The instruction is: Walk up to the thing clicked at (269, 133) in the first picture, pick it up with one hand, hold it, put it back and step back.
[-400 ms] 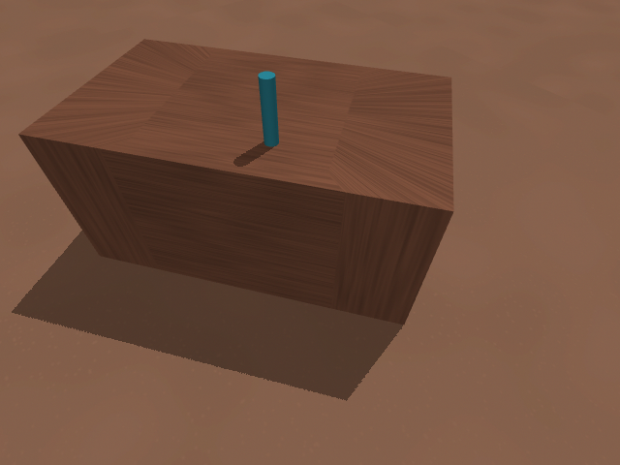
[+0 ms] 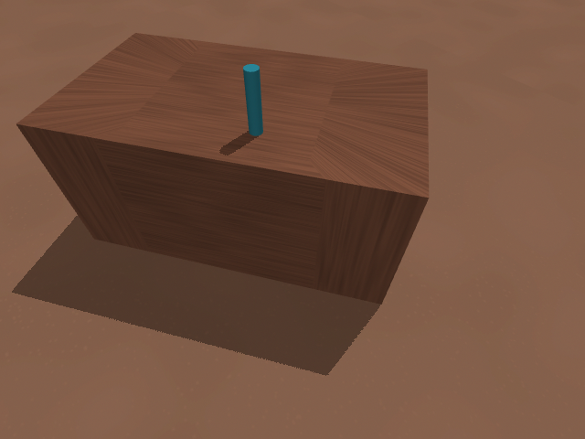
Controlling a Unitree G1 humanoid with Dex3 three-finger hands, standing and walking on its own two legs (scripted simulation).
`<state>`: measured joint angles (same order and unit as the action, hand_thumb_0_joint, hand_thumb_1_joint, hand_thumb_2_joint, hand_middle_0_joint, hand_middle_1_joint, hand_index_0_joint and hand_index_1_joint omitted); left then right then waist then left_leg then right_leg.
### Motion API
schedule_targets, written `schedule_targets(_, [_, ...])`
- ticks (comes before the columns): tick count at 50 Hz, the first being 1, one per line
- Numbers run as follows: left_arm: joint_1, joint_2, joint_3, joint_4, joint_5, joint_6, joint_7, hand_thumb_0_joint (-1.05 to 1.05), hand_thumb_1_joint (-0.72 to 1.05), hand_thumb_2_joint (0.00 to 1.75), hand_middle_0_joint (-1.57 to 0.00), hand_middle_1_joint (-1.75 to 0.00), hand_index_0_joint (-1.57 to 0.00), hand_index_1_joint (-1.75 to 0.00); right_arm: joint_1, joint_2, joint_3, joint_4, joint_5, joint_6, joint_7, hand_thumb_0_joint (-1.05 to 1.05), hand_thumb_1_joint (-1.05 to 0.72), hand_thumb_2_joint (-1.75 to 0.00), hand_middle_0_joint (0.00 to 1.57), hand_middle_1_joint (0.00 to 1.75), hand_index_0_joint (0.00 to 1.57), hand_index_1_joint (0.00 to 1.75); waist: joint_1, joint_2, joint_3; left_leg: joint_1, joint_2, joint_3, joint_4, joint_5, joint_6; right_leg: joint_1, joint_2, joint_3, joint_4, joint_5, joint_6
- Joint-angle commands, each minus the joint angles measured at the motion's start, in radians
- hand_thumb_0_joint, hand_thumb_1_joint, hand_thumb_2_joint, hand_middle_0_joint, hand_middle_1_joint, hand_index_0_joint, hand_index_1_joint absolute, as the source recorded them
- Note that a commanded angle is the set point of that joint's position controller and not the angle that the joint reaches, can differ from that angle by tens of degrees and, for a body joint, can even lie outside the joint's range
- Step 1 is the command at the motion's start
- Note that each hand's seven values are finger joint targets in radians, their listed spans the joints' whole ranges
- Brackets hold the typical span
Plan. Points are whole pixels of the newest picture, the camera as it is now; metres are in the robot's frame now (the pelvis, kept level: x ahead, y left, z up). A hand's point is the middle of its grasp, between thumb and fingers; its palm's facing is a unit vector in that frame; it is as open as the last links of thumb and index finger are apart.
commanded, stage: stand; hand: left
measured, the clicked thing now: (253, 102) +0.96 +0.13 -0.08
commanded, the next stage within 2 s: walk up in 0.72 s
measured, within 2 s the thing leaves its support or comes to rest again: neither
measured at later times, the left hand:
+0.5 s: hand out of the picture +0.08 +0.25 -0.16, palm faces -0.02 -0.94 -0.33, open 7.4 cm
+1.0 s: hand out of the picture +0.08 +0.32 -0.17, palm faces -0.05 -0.93 -0.36, open 7.4 cm
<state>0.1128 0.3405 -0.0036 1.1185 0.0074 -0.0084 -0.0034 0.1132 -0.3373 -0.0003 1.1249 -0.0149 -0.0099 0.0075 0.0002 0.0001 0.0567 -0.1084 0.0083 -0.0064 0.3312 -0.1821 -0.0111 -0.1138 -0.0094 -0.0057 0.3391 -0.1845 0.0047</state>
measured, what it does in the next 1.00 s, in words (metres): steps on the spot: left foot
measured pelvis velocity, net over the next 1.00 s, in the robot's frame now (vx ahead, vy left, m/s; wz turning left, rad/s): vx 0.06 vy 0.05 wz -0.06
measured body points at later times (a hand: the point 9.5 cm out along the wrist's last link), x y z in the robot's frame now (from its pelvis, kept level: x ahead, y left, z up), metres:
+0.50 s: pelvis +0.01 +0.00 +0.00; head +0.02 +0.00 +0.45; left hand +0.08 +0.30 -0.13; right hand +0.08 -0.30 -0.13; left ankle +0.00 +0.13 -0.75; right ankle +0.00 -0.12 -0.75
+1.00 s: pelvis +0.06 +0.05 -0.01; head +0.08 +0.05 +0.44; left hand +0.08 +0.37 -0.14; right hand +0.13 -0.29 -0.12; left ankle +0.12 +0.16 -0.74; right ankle +0.00 -0.12 -0.75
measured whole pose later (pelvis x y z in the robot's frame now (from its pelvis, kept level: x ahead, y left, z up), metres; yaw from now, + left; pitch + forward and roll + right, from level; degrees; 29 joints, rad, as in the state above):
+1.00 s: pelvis +0.06 +0.05 -0.01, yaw -3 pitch -3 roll -2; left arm 0.32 0.40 0.07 0.99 0.03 -0.03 -0.04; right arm 0.18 -0.43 -0.08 0.99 -0.05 -0.03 0.06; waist 0.03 0.02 0.08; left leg -0.31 0.04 0.00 0.60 -0.35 0.01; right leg -0.07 -0.01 0.07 0.43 -0.32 0.03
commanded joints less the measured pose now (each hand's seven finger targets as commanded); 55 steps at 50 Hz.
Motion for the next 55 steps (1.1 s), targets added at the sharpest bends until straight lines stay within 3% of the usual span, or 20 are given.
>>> schedule_targets(1, [-0.045, 0.209, 0.039, -0.058, 0.001, -0.025, 0.012, 0.0, 0.9, 0.9, -0.2, -0.3, -0.2, -0.3, -0.039, -0.215, -0.04, -0.065, 0.007, -0.022, -0.017, 0.0, -0.9, -0.9, 0.2, 0.3, 0.2, 0.3, -0.001, 0.001, -0.08, 0.0, 0.117, -0.088, -0.05, 0.131, 0.03, 0.014, -0.117, 0.088, -0.054, 0.122, -0.032])
schedule_targets(7, [-0.041, 0.211, 0.039, -0.056, -0.002, -0.024, 0.011, 0.0, 0.9, 0.9, -0.2, -0.3, -0.2, -0.3, -0.031, -0.214, -0.036, -0.06, 0.006, -0.021, -0.016, 0.0, -0.9, -0.9, 0.2, 0.3, 0.2, 0.3, 0.001, 0.005, -0.066, -0.01, 0.113, -0.085, -0.058, 0.1, 0.03, 0.012, -0.118, 0.093, -0.066, 0.102, -0.03])
schedule_targets(35, [-0.039, 0.218, 0.039, -0.059, 0.002, -0.024, 0.013, 0.0, 0.9, 0.9, -0.2, -0.3, -0.2, -0.3, -0.035, -0.22, -0.037, -0.062, 0.006, -0.022, -0.019, 0.0, -0.9, -0.9, 0.2, 0.3, 0.2, 0.3, 0.001, 0.001, -0.091, 0.024, 0.125, -0.085, -0.051, 0.188, 0.028, 0.03, -0.122, 0.082, -0.055, 0.177, -0.031])
schedule_targets(36, [0.066, 0.304, 0.094, -0.114, 0.013, -0.033, -0.007, 0.0, 0.9, 0.9, -0.2, -0.3, -0.2, -0.3, -0.003, -0.306, -0.094, -0.142, -0.02, -0.033, 0.001, 0.0, -0.9, -0.9, 0.2, 0.3, 0.2, 0.3, 0.0, 0.011, -0.158, 0.062, 0.062, -0.029, 0.082, -0.306, 0.079, 0.008, -0.07, 0.131, -0.009, -0.257, -0.071])
schedule_targets(37, [0.096, 0.312, 0.104, -0.106, 0.026, -0.036, -0.013, 0.0, 0.9, 0.9, -0.2, -0.3, -0.2, -0.3, -0.002, -0.296, -0.099, -0.141, -0.028, -0.034, 0.01, 0.0, -0.9, -0.9, 0.2, 0.3, 0.2, 0.3, 0.013, 0.003, -0.094, -0.038, 0.065, -0.041, 0.118, -0.45, 0.091, -0.048, -0.113, 0.2, -0.024, -0.44, -0.098])
schedule_targets(38, [0.105, 0.32, 0.112, -0.107, 0.03, -0.037, -0.017, 0.0, 0.9, 0.9, -0.2, -0.3, -0.2, -0.3, -0.015, -0.281, -0.097, -0.152, -0.03, -0.03, 0.017, 0.0, -0.9, -0.9, 0.2, 0.3, 0.2, 0.3, 0.023, -0.034, -0.017, -0.153, 0.034, -0.019, 0.165, -0.49, 0.078, -0.064, -0.147, 0.281, -0.078, -0.56, -0.119])
schedule_targets(39, [0.115, 0.335, 0.124, -0.117, 0.035, -0.041, -0.019, 0.0, 0.9, 0.9, -0.2, -0.3, -0.2, -0.3, -0.044, -0.256, -0.094, -0.173, -0.028, -0.026, 0.024, 0.0, -0.9, -0.9, 0.2, 0.3, 0.2, 0.3, 0.038, -0.111, 0.03, -0.289, 0.006, 0.033, 0.267, -0.426, 0.062, -0.014, -0.211, 0.381, -0.152, -0.641, -0.157])
schedule_targets(40, [0.125, 0.348, 0.135, -0.131, 0.035, -0.047, -0.016, 0.0, 0.9, 0.9, -0.2, -0.3, -0.2, -0.3, -0.07, -0.243, -0.095, -0.192, -0.035, -0.025, 0.031, 0.0, -0.9, -0.9, 0.2, 0.3, 0.2, 0.3, 0.058, -0.169, 0.083, -0.42, 0.009, 0.017, 0.397, -0.342, 0.044, 0.034, -0.29, 0.489, -0.206, -0.633, -0.208])
schedule_targets(41, [0.138, 0.344, 0.14, -0.146, 0.034, -0.057, -0.012, 0.0, 0.9, 0.9, -0.2, -0.3, -0.2, -0.3, -0.072, -0.244, -0.097, -0.205, -0.038, -0.028, 0.034, 0.0, -0.9, -0.9, 0.2, 0.3, 0.2, 0.3, 0.065, -0.144, 0.111, -0.5, 0.051, -0.028, 0.423, -0.298, 0.034, 0.09, -0.315, 0.513, -0.2, -0.531, -0.244])
schedule_targets(42, [0.156, 0.34, 0.139, -0.155, 0.033, -0.061, -0.013, 0.0, 0.9, 0.9, -0.2, -0.3, -0.2, -0.3, -0.084, -0.248, -0.099, -0.218, -0.033, -0.034, 0.036, 0.0, -0.9, -0.9, 0.2, 0.3, 0.2, 0.3, 0.071, -0.133, 0.115, -0.517, 0.062, -0.045, 0.418, -0.273, 0.034, 0.122, -0.314, 0.513, -0.186, -0.408, -0.26])
schedule_targets(43, [0.173, 0.331, 0.138, -0.164, 0.029, -0.064, -0.012, 0.0, 0.9, 0.9, -0.2, -0.3, -0.2, -0.3, -0.086, -0.244, -0.1, -0.226, -0.031, -0.04, 0.037, 0.0, -0.9, -0.9, 0.2, 0.3, 0.2, 0.3, 0.072, -0.129, 0.1, -0.518, 0.066, -0.051, 0.415, -0.272, 0.03, 0.149, -0.291, 0.476, -0.169, -0.284, -0.253])
schedule_targets(45, [0.144, 0.33, 0.139, -0.195, 0.028, -0.061, -0.016, 0.0, 0.9, 0.9, -0.2, -0.3, -0.2, -0.3, -0.046, -0.236, -0.105, -0.239, -0.027, -0.048, 0.044, 0.0, -0.9, -0.9, 0.2, 0.3, 0.2, 0.3, 0.045, -0.165, 0.055, -0.411, 0.069, -0.049, 0.344, -0.297, 0.028, 0.116, -0.259, 0.385, -0.126, -0.144, -0.232])
schedule_targets(47, [0.105, 0.322, 0.133, -0.222, 0.016, -0.057, -0.021, 0.0, 0.9, 0.9, -0.2, -0.3, -0.2, -0.3, 0.01, -0.238, -0.115, -0.238, -0.028, -0.052, 0.051, 0.0, -0.9, -0.9, 0.2, 0.3, 0.2, 0.3, 0.011, -0.179, 0.027, -0.265, 0.054, -0.015, 0.288, -0.244, 0.026, 0.019, -0.21, 0.295, -0.088, -0.107, -0.198])
schedule_targets(49, [0.018, 0.31, 0.123, -0.263, 0.013, -0.048, -0.025, 0.0, 0.9, 0.9, -0.2, -0.3, -0.2, -0.3, 0.153, -0.245, -0.138, -0.204, -0.024, -0.05, 0.049, 0.0, -0.9, -0.9, 0.2, 0.3, 0.2, 0.3, -0.09, -0.14, -0.007, 0.03, 0.021, 0.042, 0.135, -0.075, 0.019, -0.204, -0.129, 0.168, 0.055, -0.127, -0.139])
schedule_targets(50, [0.011, 0.265, 0.111, -0.279, 0.016, -0.044, -0.026, 0.0, 0.9, 0.9, -0.2, -0.3, -0.2, -0.3, 0.273, -0.274, -0.158, -0.17, -0.028, -0.051, 0.038, 0.0, -0.9, -0.9, 0.2, 0.3, 0.2, 0.3, -0.146, -0.032, -0.061, 0.246, 0.012, 0.015, 0.107, -0.04, 0.02, -0.356, -0.056, 0.113, 0.236, -0.157, -0.095])
schedule_targets(51, [0.071, 0.178, 0.087, -0.287, 0.017, -0.043, -0.023, 0.0, 0.9, 0.9, -0.2, -0.3, -0.2, -0.3, 0.383, -0.363, -0.187, -0.153, -0.04, -0.055, 0.027, 0.0, -0.9, -0.9, 0.2, 0.3, 0.2, 0.3, -0.19, 0.29, -0.098, 0.354, 0.185, -0.248, -0.053, -0.267, 0.047, -0.531, 0.105, 0.05, 0.582, -0.354, -0.066])
schedule_targets(52, [0.125, 0.201, 0.089, -0.282, 0.013, -0.038, -0.01, 0.0, 0.9, 0.9, -0.2, -0.3, -0.2, -0.3, 0.308, -0.408, -0.188, -0.195, -0.039, -0.062, 0.023, 0.0, -0.9, -0.9, 0.2, 0.3, 0.2, 0.3, -0.134, 0.279, -0.072, 0.226, 0.378, -0.604, -0.205, -0.55, 0.1, -0.591, 0.113, 0.112, 0.745, -0.373, -0.051])
schedule_targets(53, [0.164, 0.3, 0.105, -0.266, 0.011, -0.033, -0.006, 0.0, 0.9, 0.9, -0.2, -0.3, -0.2, -0.3, 0.192, -0.414, -0.187, -0.239, -0.02, -0.059, 0.024, 0.0, -0.9, -0.9, 0.2, 0.3, 0.2, 0.3, -0.081, 0.183, -0.026, 0.097, 0.401, -0.597, -0.212, -0.643, 0.134, -0.527, 0.023, 0.176, 0.773, -0.318, -0.064])
schedule_targets(54, [0.17, 0.309, 0.1, -0.256, 0.005, -0.037, -0.007, 0.0, 0.9, 0.9, -0.2, -0.3, -0.2, -0.3, 0.139, -0.393, -0.175, -0.256, -0.012, -0.058, 0.025, 0.0, -0.9, -0.9, 0.2, 0.3, 0.2, 0.3, -0.051, 0.164, 0.039, 0.011, 0.39, -0.538, -0.208, -0.569, 0.147, -0.511, -0.01, 0.172, 0.79, -0.259, -0.066])
schedule_targets(55, [0.2, 0.308, 0.099, -0.233, -0.003, -0.038, -0.01, 0.0, 0.9, 0.9, -0.2, -0.3, -0.2, -0.3, 0.101, -0.344, -0.16, -0.277, -0.012, -0.061, 0.022, 0.0, -0.9, -0.9, 0.2, 0.3, 0.2, 0.3, -0.021, 0.143, 0.074, -0.02, 0.312, -0.401, -0.197, -0.453, 0.102, -0.49, -0.027, 0.179, 0.779, -0.197, -0.06])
